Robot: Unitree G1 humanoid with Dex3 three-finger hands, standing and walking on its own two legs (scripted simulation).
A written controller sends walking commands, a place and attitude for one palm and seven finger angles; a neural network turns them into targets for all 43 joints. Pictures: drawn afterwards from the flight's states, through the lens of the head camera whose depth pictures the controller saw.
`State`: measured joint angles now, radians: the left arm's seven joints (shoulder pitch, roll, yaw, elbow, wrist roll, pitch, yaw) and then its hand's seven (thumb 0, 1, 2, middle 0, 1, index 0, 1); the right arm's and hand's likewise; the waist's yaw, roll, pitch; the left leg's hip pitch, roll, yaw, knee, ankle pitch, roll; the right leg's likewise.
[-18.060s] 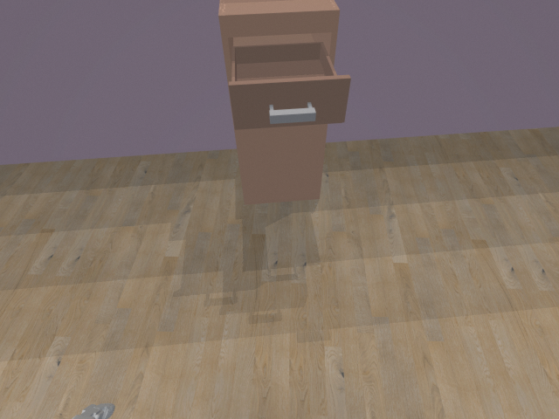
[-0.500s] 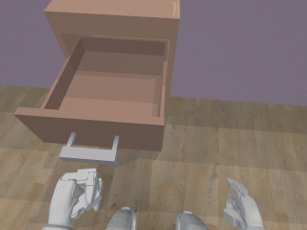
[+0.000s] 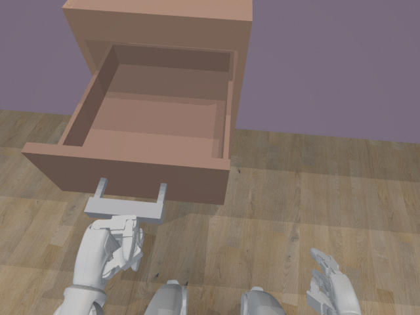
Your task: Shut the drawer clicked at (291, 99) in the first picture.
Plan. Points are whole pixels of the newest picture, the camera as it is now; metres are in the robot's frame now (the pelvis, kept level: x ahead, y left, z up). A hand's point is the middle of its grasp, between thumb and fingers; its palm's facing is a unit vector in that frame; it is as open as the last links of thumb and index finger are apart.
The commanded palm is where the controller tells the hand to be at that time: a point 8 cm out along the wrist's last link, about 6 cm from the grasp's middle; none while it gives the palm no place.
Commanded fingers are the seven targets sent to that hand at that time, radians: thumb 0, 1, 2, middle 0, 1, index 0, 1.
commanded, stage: push the drawer shut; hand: left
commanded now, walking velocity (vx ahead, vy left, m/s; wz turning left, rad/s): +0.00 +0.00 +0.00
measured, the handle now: (129, 198) +0.31 +0.16 +0.05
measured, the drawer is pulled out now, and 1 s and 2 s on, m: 0.30 0.18 0.06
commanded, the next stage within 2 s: none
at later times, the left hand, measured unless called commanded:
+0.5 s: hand (146, 212) +0.29 +0.13 +0.05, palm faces -0.10 -0.99 -0.04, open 2.8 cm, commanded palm +0.29 +0.18 +0.06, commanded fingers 0.00 0.90 0.90 -1.40 -1.60 -1.40 -1.60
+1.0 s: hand (154, 183) +0.34 +0.12 +0.05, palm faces -0.08 -1.00 -0.04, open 2.8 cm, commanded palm +0.35 +0.17 +0.06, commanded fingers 0.00 0.90 0.90 -1.40 -1.60 -1.40 -1.60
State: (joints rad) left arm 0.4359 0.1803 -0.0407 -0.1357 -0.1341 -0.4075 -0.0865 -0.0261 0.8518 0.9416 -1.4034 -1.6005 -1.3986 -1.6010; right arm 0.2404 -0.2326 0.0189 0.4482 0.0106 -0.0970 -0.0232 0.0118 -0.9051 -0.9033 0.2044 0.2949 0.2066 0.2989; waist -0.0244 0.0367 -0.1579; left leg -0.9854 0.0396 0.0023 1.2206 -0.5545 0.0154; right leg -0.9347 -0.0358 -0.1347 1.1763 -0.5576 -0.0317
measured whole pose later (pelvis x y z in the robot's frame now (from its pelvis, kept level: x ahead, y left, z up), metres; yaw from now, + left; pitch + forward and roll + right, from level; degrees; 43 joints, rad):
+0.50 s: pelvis -0.02 +0.01 +0.01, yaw +0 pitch +17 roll -2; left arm 0.02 0.19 -0.04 0.19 -0.13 -0.35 -0.06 -0.05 0.81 0.98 -1.40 -1.60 -1.40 -1.60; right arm 0.22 -0.24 0.04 0.53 0.02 -0.09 -0.02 0.01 -0.90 -0.90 0.21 0.29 0.21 0.30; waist -0.04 0.03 -0.13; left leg -0.97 0.02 0.01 1.17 -0.50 0.03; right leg -0.91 -0.05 -0.13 1.13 -0.50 -0.02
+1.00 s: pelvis -0.02 +0.01 +0.01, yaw +0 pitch +18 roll -2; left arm -0.23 0.17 0.00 0.45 -0.11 -0.41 -0.02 -0.05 0.82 0.98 -1.40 -1.60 -1.40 -1.60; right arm 0.22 -0.24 0.03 0.59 0.01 -0.05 -0.01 0.01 -0.91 -0.90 0.20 0.29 0.21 0.30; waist -0.05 0.02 -0.12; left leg -0.96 0.02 0.03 1.14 -0.49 0.04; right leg -0.93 -0.05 -0.10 1.11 -0.49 -0.01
